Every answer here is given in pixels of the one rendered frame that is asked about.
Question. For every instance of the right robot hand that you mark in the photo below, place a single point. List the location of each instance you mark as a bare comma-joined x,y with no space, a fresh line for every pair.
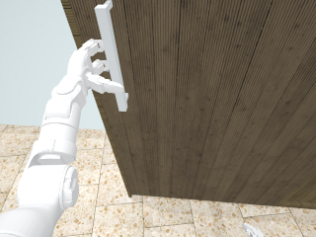
252,231

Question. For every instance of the handle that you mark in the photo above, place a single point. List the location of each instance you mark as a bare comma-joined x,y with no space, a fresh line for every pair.
109,42

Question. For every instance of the left robot forearm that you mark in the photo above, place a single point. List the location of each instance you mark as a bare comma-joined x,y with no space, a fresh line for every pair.
60,124

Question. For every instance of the robot left upper arm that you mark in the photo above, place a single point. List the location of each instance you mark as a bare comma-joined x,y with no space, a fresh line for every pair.
44,193

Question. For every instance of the left robot hand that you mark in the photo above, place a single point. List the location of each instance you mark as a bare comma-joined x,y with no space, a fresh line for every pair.
80,64

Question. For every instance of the wardrobe door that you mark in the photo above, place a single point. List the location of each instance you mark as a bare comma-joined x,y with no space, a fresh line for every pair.
221,96
305,192

